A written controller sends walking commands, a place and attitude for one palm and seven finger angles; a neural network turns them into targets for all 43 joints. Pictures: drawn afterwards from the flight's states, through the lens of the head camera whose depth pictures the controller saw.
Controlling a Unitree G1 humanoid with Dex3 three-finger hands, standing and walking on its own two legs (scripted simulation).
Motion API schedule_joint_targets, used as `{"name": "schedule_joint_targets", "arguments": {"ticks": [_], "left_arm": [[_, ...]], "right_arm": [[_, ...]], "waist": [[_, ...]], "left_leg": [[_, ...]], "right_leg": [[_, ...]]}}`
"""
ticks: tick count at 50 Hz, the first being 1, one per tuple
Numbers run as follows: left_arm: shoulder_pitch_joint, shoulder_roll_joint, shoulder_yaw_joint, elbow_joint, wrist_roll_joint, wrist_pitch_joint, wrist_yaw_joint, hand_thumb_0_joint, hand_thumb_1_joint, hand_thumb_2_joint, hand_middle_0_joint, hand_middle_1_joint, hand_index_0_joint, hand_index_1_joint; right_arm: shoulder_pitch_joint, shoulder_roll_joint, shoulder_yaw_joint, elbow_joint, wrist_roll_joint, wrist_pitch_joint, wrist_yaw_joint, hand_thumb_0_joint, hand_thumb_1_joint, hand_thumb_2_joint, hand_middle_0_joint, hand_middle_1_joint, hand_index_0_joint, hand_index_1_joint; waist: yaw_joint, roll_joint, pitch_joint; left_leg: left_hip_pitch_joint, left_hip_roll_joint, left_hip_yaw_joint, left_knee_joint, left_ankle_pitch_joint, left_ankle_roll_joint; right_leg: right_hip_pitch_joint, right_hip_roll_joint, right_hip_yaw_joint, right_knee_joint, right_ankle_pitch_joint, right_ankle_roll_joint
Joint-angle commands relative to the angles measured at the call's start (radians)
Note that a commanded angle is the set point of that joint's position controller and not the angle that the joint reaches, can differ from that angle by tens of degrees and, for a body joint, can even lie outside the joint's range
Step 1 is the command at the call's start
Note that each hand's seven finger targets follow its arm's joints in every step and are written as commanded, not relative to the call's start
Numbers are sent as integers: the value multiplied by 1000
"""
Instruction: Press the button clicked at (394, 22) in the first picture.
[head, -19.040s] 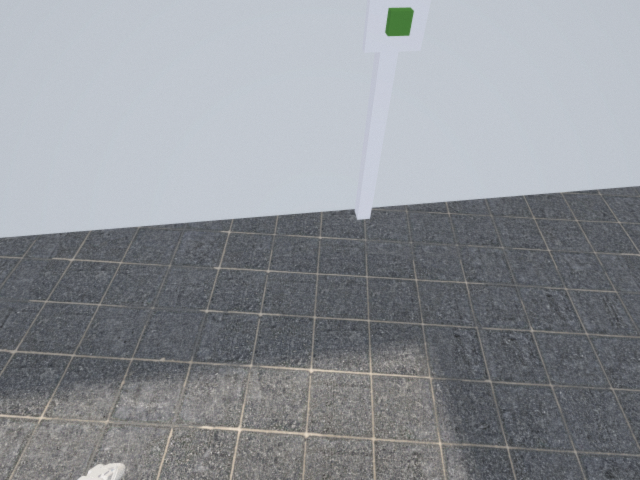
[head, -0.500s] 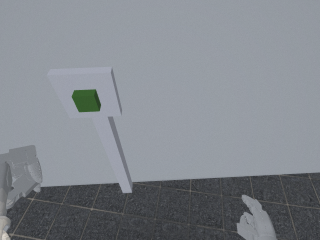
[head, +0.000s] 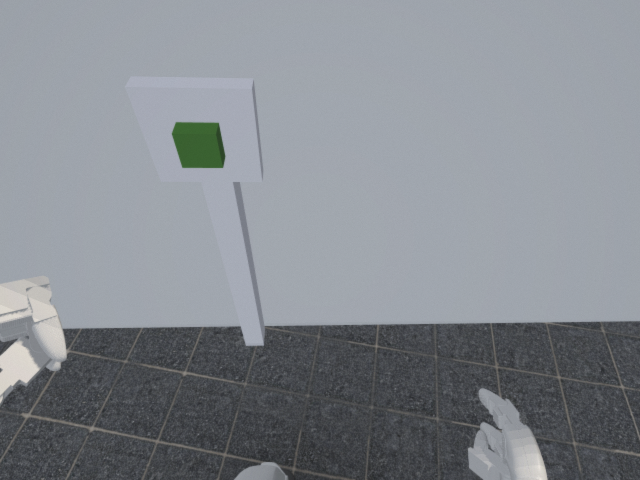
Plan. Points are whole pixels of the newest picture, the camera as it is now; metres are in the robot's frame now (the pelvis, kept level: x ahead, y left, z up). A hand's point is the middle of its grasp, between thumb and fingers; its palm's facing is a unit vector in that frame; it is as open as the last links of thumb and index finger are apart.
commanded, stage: step back with the hand held close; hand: left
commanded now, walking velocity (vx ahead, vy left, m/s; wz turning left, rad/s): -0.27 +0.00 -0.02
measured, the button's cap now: (200, 144) +0.57 +0.24 +0.09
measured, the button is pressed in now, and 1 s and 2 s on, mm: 0 0 0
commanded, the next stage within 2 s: stop stepping back and stand still in 0.60 s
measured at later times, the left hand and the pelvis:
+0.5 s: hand out of the picture +0.12 +0.24 +0.18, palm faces +0.32 -0.86 -0.39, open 3.1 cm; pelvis -0.08 +0.02 +0.00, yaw -3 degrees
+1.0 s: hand out of the picture -0.03 +0.27 +0.18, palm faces +0.38 -0.85 -0.37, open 3.1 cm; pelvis -0.22 +0.03 +0.01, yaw -4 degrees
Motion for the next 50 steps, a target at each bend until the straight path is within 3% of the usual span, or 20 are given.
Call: {"name": "schedule_joint_targets", "arguments": {"ticks": [1, 5, 7, 10, 13, 17, 20, 21, 24, 26, 28, 30, 32, 38, 40, 41, 42, 43, 47, 50], "left_arm": [[-9, 157, 109, -195, -8, -75, 30, 0, 900, 900, -1300, -1500, -1300, -1500], [-61, 155, 83, -195, -8, -67, 44, 0, 900, 900, -1300, -1500, -1300, -1500], [-76, 170, 97, -210, -7, -73, 45, 0, 900, 900, -1300, -1500, -1300, -1500], [-69, 173, 148, -247, 11, -94, 35, 0, 900, 900, -1300, -1500, -1300, -1500], [10, 171, 155, -218, -10, -108, 25, 0, 900, 900, -1300, -1500, -1300, -1500], [21, 151, 90, -233, -40, -104, 10, 0, 900, 900, -1300, -1500, -1300, -1500], [-79, 219, 104, -230, -41, -109, 15, 0, 900, 900, -1300, -1500, -1300, -1500], [-116, 213, 78, -221, -32, -89, 16, 0, 900, 900, -1300, -1500, -1300, -1500], [-80, 188, 92, -161, -17, -49, 17, 0, 900, 900, -1300, -1500, -1300, -1500], [-100, 200, 99, -192, -19, -46, 10, 0, 900, 900, -1300, -1500, -1300, -1500], [-102, 213, 90, -221, -24, -71, -6, 0, 900, 900, -1300, -1500, -1300, -1500], [15, 198, 107, -245, -47, -72, -17, 0, 900, 900, -1300, -1500, -1300, -1500], [44, 184, 111, -299, -45, -67, 1, 0, 900, 900, -1300, -1500, -1300, -1500], [106, 207, 143, -297, -48, -21, 29, 0, 900, 900, -1300, -1500, -1300, -1500], [137, 199, 134, -243, -46, 0, 27, 0, 900, 900, -1300, -1500, -1300, -1500], [122, 216, 134, -244, -39, 2, 24, 0, 900, 900, -1300, -1500, -1300, -1500], [95, 230, 146, -233, -44, 0, 24, 0, 900, 900, -1300, -1500, -1300, -1500], [22, 226, 172, -240, -56, 2, 35, 0, 900, 900, -1300, -1500, -1300, -1500], [-114, 126, 35, -44, -11, 15, 27, 0, 900, 900, -1300, -1500, -1300, -1500], [-135, 125, 19, -62, 18, -9, 38, 0, 900, 900, -1300, -1500, -1300, -1500]], "right_arm": [[-81, -126, -54, -136, -5, -69, -8, 0, -900, -900, 200, 300, 200, 300], [-75, -122, -49, -99, -10, -60, -9, 0, -900, -900, 200, 300, 200, 300], [-95, -133, -46, -109, -9, -61, -16, 0, -900, -900, 200, 300, 200, 300], [-123, -144, -56, -124, -16, -89, -19, 0, -900, -900, 200, 300, 200, 300], [-113, -128, -71, -114, -17, -106, 11, 0, -900, -900, 200, 300, 200, 300], [-97, -112, -54, -76, -22, -109, 38, 0, -900, -900, 200, 300, 200, 300], [-93, -90, -40, -47, -20, -70, 26, 0, -900, -900, 200, 300, 200, 300], [-108, -101, -53, -49, -13, -76, 18, 0, -900, -900, 200, 300, 200, 300], [-146, -68, -21, -61, -19, -52, 1, 0, -900, -900, 200, 300, 200, 300], [-137, -104, -14, -71, -12, -42, -18, 0, -900, -900, 200, 300, 200, 300], [-113, -124, -46, -85, 2, -57, 0, 0, -900, -900, 200, 300, 200, 300], [-102, -119, -45, -97, -37, -89, 25, 0, -900, -900, 200, 300, 200, 300], [-72, -128, -59, -86, -21, -102, 37, 0, -900, -900, 200, 300, 200, 300], [-101, -122, -51, -126, -15, -95, 30, 0, -900, -900, 200, 300, 200, 300], [-93, -114, -44, -124, -16, -82, 18, 0, -900, -900, 200, 300, 200, 300], [-80, -107, -49, -115, -12, -69, 13, 0, -900, -900, 200, 300, 200, 300], [-79, -110, -58, -100, -13, -48, 10, 0, -900, -900, 200, 300, 200, 300], [-90, -121, -51, -78, -33, -38, 13, 0, -900, -900, 200, 300, 200, 300], [-90, -129, -51, -44, -8, -63, -18, 0, -900, -900, 200, 300, 200, 300], [-91, -115, -40, -38, -17, -105, -33, 0, -900, -900, 200, 300, 200, 300]], "waist": [[-12, -44, -119], [-29, -100, -105], [-26, 1, -75], [-3, 278, -140], [2, 186, -187], [3, 222, -197], [-12, -116, -167], [-4, -208, -160], [-16, -161, -77], [-24, -27, -100], [-4, 128, -241], [18, 223, -330], [4, 145, -315], [-7, 242, -200], [-3, 191, -176], [-10, 37, -156], [-17, -179, -132], [-14, -166, -113], [-44, -177, -6], [-16, -152, -13]], "left_leg": [[78, 23, -69, -65, -303, -14], [209, -3, -67, 42, -205, -32], [109, 55, -157, -114, -324, -10], [-270, 284, -433, -511, -648, 98], [-114, 256, -301, -411, -433, 89], [60, 171, -186, -364, -289, -22], [289, 10, -30, 147, -124, -90], [265, -39, -42, 325, -207, -93], [37, -7, -70, 170, -197, -64], [126, 14, -68, -212, 289, -41], [378, 224, -215, -229, 798, 29], [289, 290, -335, -285, 602, 72], [323, 272, -269, -264, 502, 107], [2, 145, -167, -502, -429, 7], [-36, 56, -93, -423, -437, -67], [66, -32, 2, -176, -339, -87], [173, -75, -12, 235, -233, -85], [125, -60, -72, 428, -189, -76], [33, 5, -57, 407, -170, -46], [107, -4, 27, 69, -262, 0]], "right_leg": [[-81, -82, 149, -194, -240, -66], [-238, -137, 146, -204, -174, -85], [-186, -59, 86, -129, -238, -44], [212, 108, 8, 398, -178, -1], [122, 93, 17, 387, -272, -28], [129, 70, -32, -90, -248, -58], [-216, -262, 286, -370, -82, -156], [-281, -307, 272, -351, -125, -196], [-19, -235, 152, -154, 491, -155], [68, -92, 62, 16, 553, -45], [-9, 28, 36, 190, -45, -7], [-7, 72, 84, 398, -375, -13], [-64, 58, 77, 381, -282, -11], [199, 105, -99, 126, -304, -41], [321, 96, -120, -151, -264, -64], [182, -22, -14, -309, -249, -95], [-137, -255, 263, -445, -401, -163], [-253, -393, 365, -465, -386, -240], [-238, -272, 166, -374, -441, -137], [-119, -259, 173, -326, -479, -150]]}}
